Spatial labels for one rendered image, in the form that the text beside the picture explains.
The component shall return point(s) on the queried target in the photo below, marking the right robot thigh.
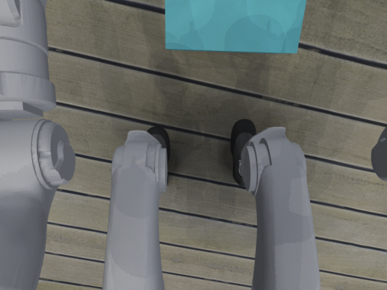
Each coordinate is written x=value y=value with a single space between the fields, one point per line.
x=286 y=253

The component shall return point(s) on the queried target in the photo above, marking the carton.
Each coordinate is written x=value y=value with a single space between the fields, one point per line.
x=242 y=26

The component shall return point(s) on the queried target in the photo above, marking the right robot upper arm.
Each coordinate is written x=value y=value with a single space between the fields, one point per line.
x=379 y=156

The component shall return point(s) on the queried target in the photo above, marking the left robot forearm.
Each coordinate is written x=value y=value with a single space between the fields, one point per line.
x=25 y=87

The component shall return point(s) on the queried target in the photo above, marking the left robot upper arm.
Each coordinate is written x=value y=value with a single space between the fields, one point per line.
x=35 y=159

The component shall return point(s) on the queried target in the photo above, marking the left robot shin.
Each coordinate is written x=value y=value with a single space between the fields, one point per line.
x=134 y=135

